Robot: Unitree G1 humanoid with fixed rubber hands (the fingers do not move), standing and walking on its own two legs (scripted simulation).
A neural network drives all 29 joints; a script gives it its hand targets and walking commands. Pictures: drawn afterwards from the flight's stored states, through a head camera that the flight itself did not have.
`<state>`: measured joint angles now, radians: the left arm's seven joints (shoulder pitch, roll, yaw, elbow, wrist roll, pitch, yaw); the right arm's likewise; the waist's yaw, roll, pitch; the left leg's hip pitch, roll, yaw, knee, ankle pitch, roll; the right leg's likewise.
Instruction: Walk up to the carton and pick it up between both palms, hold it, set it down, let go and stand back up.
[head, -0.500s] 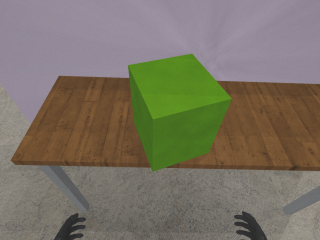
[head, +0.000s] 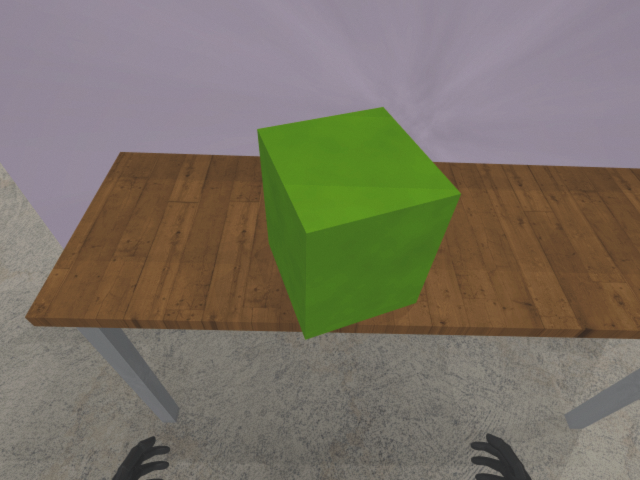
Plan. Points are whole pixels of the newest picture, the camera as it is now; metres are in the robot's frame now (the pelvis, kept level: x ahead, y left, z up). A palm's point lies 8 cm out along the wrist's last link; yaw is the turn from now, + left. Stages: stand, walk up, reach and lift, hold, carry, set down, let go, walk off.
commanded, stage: stand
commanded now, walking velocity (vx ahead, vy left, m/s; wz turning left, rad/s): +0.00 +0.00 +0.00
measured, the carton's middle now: (343, 224) +0.47 -0.03 +0.04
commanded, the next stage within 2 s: none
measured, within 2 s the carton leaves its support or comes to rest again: neither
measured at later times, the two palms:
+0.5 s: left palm out of the picture +0.09 +0.24 -0.11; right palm out of the picture +0.10 -0.26 -0.11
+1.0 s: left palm out of the picture +0.08 +0.24 -0.11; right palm out of the picture +0.08 -0.27 -0.11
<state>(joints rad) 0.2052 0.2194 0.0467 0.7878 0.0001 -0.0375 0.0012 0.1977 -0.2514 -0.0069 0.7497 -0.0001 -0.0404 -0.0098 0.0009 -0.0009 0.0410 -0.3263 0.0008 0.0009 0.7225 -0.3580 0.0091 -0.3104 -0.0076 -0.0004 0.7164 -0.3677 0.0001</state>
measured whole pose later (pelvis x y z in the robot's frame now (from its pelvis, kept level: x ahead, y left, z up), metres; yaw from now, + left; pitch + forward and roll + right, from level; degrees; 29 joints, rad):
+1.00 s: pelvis -0.02 -0.01 +0.01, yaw +0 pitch -2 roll +1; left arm 0.18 0.22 0.05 0.91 0.00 -0.04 0.00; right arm 0.20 -0.26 -0.01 0.87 0.00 -0.04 -0.01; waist 0.00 0.00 0.05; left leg -0.31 0.00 0.00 0.64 -0.29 -0.01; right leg -0.31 -0.01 0.00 0.67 -0.32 0.00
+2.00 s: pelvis -0.02 -0.01 +0.01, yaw +0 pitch -1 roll +1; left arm 0.16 0.22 0.05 1.00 0.00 -0.04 0.00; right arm 0.20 -0.26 -0.01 0.94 0.00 -0.04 -0.01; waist 0.00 0.00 0.01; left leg -0.31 0.00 0.00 0.55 -0.23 -0.01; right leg -0.31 -0.01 0.00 0.58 -0.26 0.00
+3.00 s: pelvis -0.02 -0.01 +0.02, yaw +0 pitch +0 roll +1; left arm 0.15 0.22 0.05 1.02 0.00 -0.05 0.00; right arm 0.20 -0.26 -0.01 0.95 0.00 -0.04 -0.01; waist 0.00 0.00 0.00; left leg -0.31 0.00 0.00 0.52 -0.22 -0.01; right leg -0.31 -0.01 0.00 0.56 -0.25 0.00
